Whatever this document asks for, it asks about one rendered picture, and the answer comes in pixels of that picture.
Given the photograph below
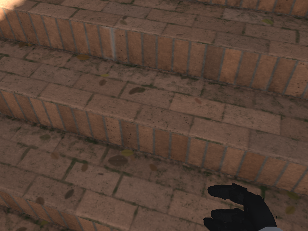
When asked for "right robot hand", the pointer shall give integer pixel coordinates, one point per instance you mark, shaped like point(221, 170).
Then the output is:
point(255, 216)

